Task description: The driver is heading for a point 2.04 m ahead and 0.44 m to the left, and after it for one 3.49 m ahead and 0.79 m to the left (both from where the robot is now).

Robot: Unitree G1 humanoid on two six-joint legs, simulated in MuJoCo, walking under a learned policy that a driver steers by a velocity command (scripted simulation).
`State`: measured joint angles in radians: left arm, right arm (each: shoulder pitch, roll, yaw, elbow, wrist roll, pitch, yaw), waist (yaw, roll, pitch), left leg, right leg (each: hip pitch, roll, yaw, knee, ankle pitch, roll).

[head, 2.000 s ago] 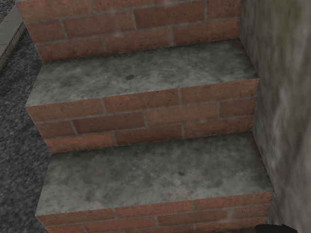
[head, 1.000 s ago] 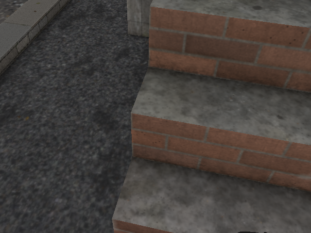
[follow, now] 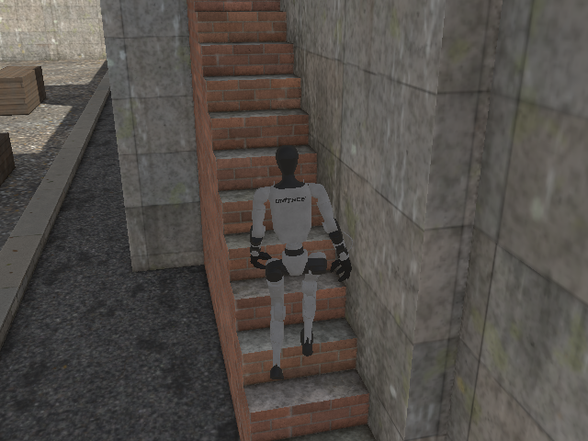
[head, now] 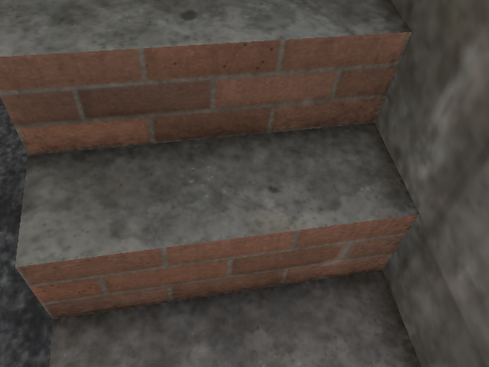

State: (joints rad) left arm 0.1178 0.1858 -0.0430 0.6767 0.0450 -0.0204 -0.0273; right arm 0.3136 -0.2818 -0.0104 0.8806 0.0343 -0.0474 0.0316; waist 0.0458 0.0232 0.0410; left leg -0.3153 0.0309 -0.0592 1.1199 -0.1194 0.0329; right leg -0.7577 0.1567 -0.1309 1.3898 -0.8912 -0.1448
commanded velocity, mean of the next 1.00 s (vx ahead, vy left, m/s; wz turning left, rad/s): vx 0.50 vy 0.00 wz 0.42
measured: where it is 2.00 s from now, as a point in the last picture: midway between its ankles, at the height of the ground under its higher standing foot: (284, 273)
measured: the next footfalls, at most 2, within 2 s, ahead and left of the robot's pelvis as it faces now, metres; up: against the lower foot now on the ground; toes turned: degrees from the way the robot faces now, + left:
left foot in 0.32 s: +0.10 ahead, +0.13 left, +0.00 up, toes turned +6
right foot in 0.78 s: +0.40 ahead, -0.15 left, +0.22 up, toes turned +14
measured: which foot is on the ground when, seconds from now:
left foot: up 0.00-0.30, down 0.32-0.78, up 0.80-1.00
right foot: down 0.00-0.36, up 0.38-0.76, down 0.78-1.00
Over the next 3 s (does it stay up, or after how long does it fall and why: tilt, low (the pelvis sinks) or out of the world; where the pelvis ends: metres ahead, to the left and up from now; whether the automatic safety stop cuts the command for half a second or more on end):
stays up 0.11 -0.04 0.17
